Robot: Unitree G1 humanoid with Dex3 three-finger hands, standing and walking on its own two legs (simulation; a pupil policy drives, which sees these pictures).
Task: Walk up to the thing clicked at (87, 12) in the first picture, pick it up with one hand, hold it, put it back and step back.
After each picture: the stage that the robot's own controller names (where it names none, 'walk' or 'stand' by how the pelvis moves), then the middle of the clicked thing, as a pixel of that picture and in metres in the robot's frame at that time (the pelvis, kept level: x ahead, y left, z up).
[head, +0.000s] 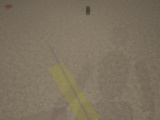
stand; (87, 10) +2.18 -0.08 -0.72
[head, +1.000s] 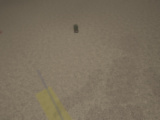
walk; (75, 28) +2.03 +0.22 -0.69
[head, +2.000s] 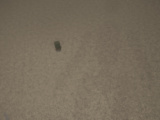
walk; (57, 46) +1.40 +0.40 -0.72
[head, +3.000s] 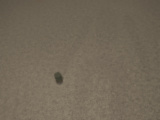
walk; (58, 78) +0.93 +0.32 -0.72
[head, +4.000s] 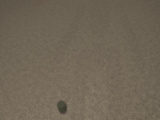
walk; (62, 107) +0.59 +0.24 -0.70
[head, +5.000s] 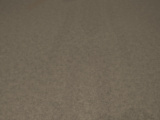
stand; out of the picture +0.44 +0.22 -0.70
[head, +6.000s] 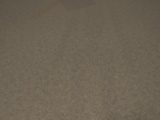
stand; out of the picture +0.39 +0.21 -0.72
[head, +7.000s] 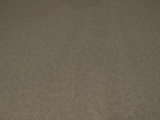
stand; out of the picture +0.41 +0.19 -0.72
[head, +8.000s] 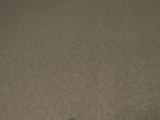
stand; out of the picture +0.44 +0.15 -0.71
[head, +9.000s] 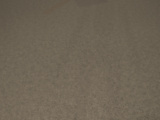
stand; out of the picture +0.45 +0.15 -0.72
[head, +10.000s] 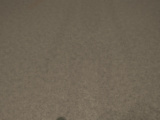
stand; out of the picture +0.45 +0.21 -0.71
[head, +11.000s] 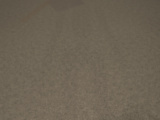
stand; out of the picture +0.40 +0.21 -0.72
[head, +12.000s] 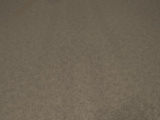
stand; out of the picture +0.41 +0.23 -0.72
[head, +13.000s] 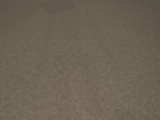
stand; out of the picture +0.40 +0.21 -0.72
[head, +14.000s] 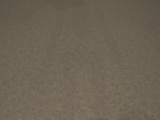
stand; out of the picture +0.42 +0.20 -0.73
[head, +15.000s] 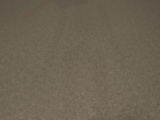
stand; out of the picture +0.41 +0.19 -0.73
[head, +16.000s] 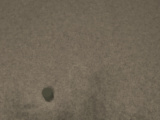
go down; (48, 94) +0.46 +0.20 -0.57
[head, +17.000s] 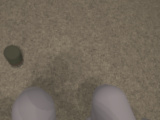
go down; (14, 57) +0.48 +0.27 -0.31
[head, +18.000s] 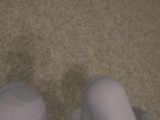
close in; out of the picture +0.47 +0.30 -0.25
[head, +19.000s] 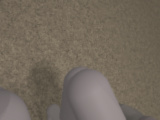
close; out of the picture +0.45 +0.33 -0.22
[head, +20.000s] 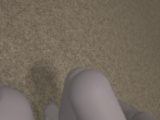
lift; out of the picture +0.43 +0.31 -0.23
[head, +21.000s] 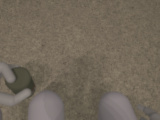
lift; (22, 84) +0.33 +0.22 -0.07
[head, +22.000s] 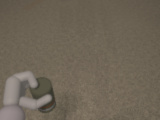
hold; (43, 95) +0.33 +0.15 +0.02
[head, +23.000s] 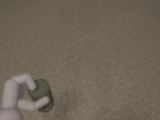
hold; (42, 96) +0.33 +0.16 +0.00
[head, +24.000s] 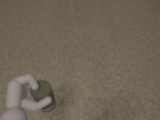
crouch; (44, 97) +0.33 +0.15 -0.04
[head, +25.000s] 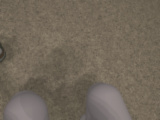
lower; out of the picture +0.46 +0.26 -0.12
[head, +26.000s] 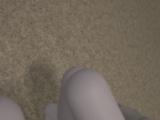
lower; out of the picture +0.43 +0.33 -0.23
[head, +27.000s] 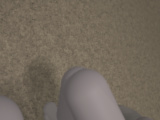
lower; out of the picture +0.43 +0.33 -0.23
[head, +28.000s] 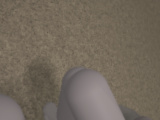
lower; out of the picture +0.43 +0.33 -0.23
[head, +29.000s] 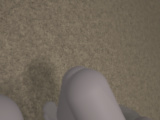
lower; out of the picture +0.43 +0.33 -0.23
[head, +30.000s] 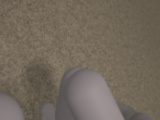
loosen; out of the picture +0.43 +0.32 -0.23
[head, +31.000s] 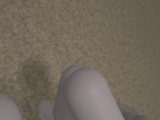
withdraw; out of the picture +0.43 +0.32 -0.24
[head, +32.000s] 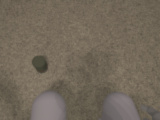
walk; (40, 64) +0.48 +0.23 -0.39
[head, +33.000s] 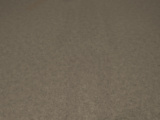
stand; out of the picture +0.41 +0.16 -0.66
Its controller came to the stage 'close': yes
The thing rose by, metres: 0.71
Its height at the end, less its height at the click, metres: +0.00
